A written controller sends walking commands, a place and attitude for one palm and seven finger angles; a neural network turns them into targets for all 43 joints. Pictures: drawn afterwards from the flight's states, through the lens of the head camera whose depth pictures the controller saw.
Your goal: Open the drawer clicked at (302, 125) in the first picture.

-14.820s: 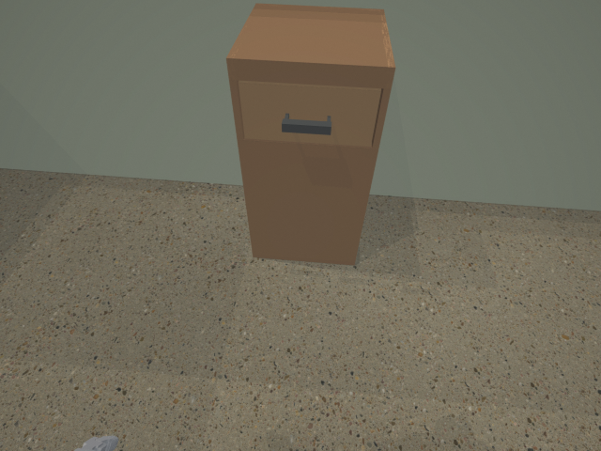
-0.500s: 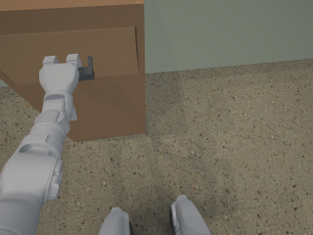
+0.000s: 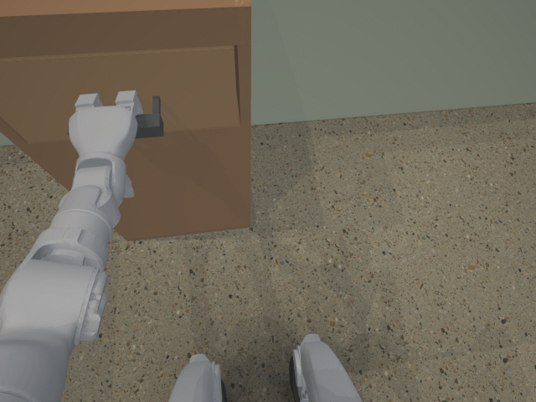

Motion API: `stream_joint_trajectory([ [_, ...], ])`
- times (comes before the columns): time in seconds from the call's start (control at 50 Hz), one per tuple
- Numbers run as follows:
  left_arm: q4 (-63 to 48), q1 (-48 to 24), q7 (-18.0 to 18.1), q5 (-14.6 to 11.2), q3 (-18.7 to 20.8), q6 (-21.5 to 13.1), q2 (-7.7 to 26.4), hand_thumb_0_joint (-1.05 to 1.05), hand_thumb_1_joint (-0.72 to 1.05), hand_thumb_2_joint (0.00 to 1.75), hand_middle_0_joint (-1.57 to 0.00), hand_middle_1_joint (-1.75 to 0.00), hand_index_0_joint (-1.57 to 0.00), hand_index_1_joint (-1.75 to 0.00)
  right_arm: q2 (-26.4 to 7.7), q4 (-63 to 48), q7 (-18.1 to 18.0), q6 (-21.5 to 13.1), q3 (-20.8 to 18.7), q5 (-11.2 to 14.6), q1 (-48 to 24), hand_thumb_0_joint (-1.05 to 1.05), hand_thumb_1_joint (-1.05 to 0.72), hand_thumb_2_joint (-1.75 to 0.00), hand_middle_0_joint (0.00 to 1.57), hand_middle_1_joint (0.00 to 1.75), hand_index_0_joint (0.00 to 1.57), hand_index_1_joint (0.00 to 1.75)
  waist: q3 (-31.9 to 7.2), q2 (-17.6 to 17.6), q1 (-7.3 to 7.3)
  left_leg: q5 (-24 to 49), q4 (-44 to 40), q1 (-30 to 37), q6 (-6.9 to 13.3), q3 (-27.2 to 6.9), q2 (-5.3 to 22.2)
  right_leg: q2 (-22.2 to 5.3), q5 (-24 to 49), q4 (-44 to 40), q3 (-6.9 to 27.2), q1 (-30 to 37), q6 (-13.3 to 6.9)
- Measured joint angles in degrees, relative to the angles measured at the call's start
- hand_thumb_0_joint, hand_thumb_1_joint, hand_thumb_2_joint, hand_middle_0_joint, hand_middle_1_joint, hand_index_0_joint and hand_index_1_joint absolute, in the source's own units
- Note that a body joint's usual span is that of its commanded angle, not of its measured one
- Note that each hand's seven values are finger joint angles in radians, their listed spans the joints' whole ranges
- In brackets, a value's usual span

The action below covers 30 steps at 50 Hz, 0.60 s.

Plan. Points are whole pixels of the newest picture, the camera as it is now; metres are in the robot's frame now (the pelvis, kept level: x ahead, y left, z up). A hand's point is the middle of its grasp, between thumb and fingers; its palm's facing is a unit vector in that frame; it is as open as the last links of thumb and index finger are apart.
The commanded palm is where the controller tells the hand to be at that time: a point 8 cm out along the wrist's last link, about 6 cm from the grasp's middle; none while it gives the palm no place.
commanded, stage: close the thumb around the handle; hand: left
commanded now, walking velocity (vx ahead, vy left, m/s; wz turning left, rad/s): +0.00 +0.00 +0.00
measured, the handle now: (118, 116) +0.56 +0.19 +0.01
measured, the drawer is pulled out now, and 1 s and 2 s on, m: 0.00 0.03 0.15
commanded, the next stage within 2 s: pull the drawer open in 0.52 s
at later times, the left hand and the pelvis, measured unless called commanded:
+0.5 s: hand (115, 151) +0.51 +0.20 -0.01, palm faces -0.05 +0.00 -1.00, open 6.0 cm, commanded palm +0.49 +0.19 +0.04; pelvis +0.00 +0.00 +0.00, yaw +0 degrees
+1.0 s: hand (115, 170) +0.48 +0.20 -0.01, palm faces -0.04 -0.04 -1.00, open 6.0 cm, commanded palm +0.44 +0.20 +0.04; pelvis +0.02 +0.00 +0.02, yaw -1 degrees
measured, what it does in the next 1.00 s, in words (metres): stands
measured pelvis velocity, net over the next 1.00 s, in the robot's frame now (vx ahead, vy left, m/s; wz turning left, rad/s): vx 0.02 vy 0.00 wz -0.02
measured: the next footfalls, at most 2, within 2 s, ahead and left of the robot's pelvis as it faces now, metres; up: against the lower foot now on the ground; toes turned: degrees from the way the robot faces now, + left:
none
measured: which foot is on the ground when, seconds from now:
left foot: down 0.00-1.00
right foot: down 0.00-1.00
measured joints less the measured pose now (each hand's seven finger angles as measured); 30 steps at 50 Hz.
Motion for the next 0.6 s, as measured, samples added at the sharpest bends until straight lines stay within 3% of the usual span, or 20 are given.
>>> stream_joint_trajectory([
  [0.4,-0.26,1.05,0.15,0.02,0.36,-0.91,0.27,0.00,0.63,0.78,-0.39,-1.32,-0.40,-1.32,-0.01,0.00,0.07,0.14,0.09,0.10,0.22,0.01,-0.91,-0.90,0.20,0.30,0.20,0.30,-0.03,0.03,0.18,-0.11,-0.24,0.82,0.25,0.40,-0.01,0.05,0.09,-0.34,0.43,0.71,0.26],
  [0.6,-0.81,1.52,-0.13,-0.17,0.24,-0.48,0.13,0.00,0.66,0.76,-0.37,-1.35,-0.38,-1.35,-0.03,-0.04,0.05,0.16,-0.03,0.07,0.19,0.01,-0.91,-0.90,0.20,0.30,0.20,0.30,0.07,-0.09,0.04,0.01,-0.63,1.27,0.27,0.38,0.04,0.12,0.32,-0.92,0.41,1.25,0.31],
])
